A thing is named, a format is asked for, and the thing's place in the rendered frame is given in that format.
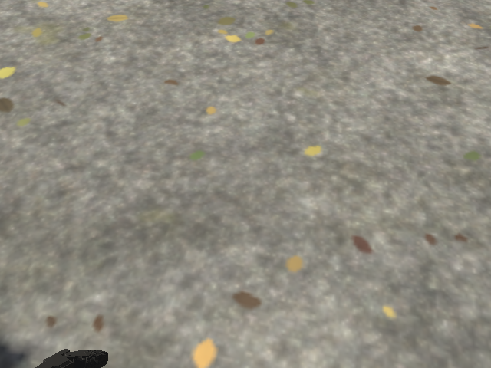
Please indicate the robot left hand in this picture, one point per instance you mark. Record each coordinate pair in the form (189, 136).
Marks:
(76, 359)

